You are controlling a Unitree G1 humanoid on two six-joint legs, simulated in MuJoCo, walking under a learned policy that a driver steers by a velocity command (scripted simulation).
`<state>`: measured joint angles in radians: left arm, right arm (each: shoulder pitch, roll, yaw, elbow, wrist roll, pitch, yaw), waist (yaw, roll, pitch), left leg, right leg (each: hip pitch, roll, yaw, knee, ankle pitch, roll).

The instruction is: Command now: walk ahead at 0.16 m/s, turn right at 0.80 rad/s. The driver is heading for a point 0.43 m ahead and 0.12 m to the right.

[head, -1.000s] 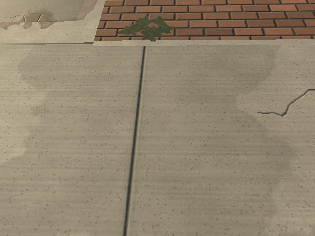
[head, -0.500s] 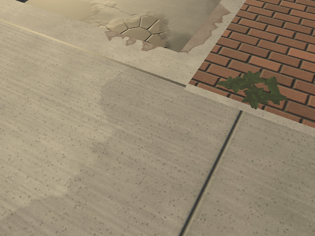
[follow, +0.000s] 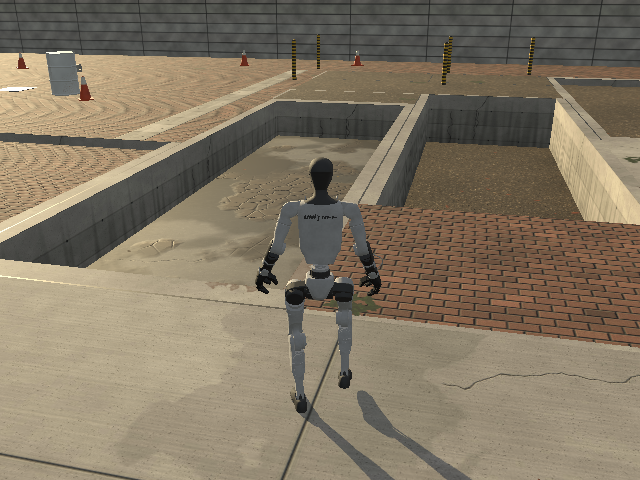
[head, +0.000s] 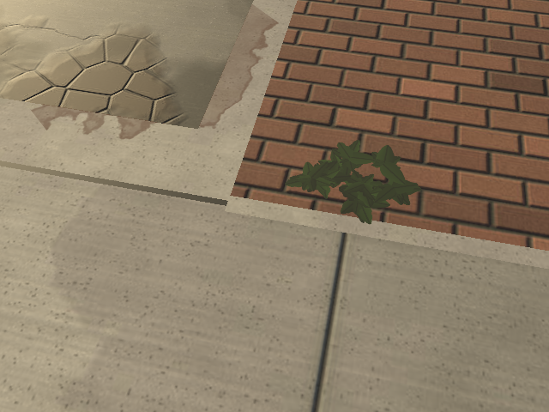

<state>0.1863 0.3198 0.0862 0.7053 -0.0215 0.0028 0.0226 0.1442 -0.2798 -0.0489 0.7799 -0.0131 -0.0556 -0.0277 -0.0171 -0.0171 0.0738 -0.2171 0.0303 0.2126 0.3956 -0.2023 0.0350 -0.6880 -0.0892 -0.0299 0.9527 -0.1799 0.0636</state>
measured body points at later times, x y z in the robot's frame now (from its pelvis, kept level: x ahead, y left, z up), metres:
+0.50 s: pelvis +0.12 -0.02 -0.01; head +0.15 -0.04 +0.44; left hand +0.40 +0.18 -0.08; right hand +0.17 -0.34 -0.11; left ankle +0.23 +0.11 -0.71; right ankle +0.16 -0.12 -0.74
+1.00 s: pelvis +0.15 +0.00 -0.01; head +0.15 -0.01 +0.44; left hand +0.37 +0.18 -0.11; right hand +0.13 -0.29 -0.12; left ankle +0.22 +0.10 -0.72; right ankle +0.04 -0.06 -0.74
